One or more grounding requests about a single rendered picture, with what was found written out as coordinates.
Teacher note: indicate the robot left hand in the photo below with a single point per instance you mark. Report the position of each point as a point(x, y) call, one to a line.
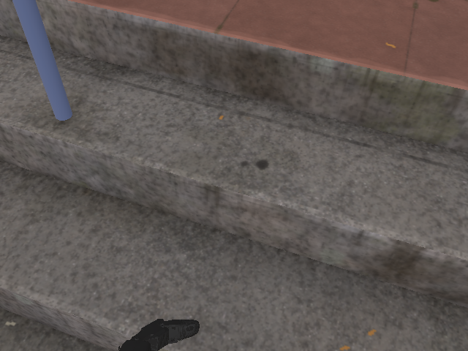
point(160, 333)

